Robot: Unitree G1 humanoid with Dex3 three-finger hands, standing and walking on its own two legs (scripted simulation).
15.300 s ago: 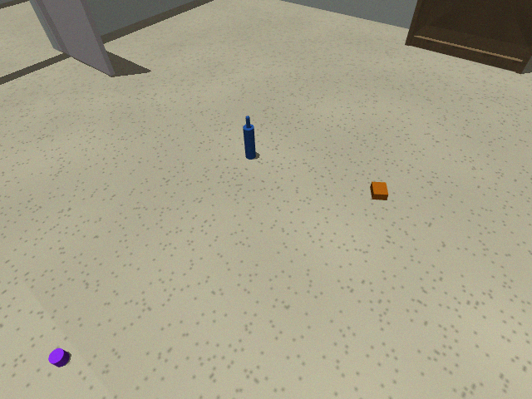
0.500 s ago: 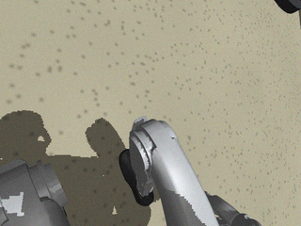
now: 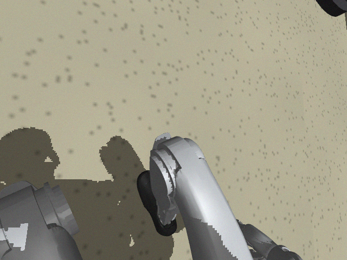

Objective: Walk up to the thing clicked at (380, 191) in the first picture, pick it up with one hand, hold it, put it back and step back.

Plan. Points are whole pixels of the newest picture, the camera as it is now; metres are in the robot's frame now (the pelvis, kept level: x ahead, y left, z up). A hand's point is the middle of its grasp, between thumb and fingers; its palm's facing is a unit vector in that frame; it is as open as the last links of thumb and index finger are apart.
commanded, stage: close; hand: left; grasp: from above
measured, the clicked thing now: out of the picture +0.44 +0.36 -0.29
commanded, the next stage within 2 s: settle in 0.76 s
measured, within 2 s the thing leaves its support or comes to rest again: leaves its support in 1.14 s
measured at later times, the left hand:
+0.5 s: hand out of the picture +0.43 +0.35 -0.26, palm faces -0.43 -0.18 -0.89, open 9.9 cm
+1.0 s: hand out of the picture +0.43 +0.35 -0.26, palm faces -0.42 -0.18 -0.89, open 9.9 cm
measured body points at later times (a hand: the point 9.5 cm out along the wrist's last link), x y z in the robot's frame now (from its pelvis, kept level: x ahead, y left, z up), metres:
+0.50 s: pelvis +0.00 +0.00 +0.00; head +0.28 +0.14 +0.32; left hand +0.45 +0.36 -0.21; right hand +0.07 -0.25 -0.05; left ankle +0.06 +0.13 -0.27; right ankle +0.12 -0.13 -0.27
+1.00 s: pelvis +0.00 +0.00 +0.00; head +0.28 +0.14 +0.32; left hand +0.45 +0.36 -0.21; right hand +0.07 -0.24 -0.05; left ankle +0.06 +0.13 -0.27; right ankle +0.12 -0.13 -0.27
